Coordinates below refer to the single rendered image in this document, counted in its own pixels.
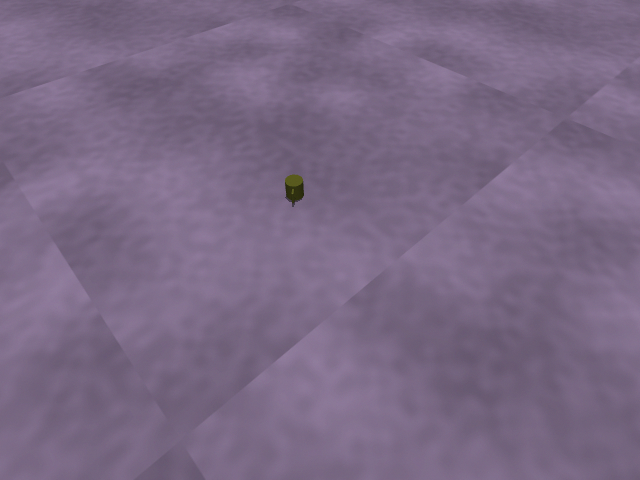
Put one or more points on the mug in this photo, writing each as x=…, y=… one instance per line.
x=294, y=187

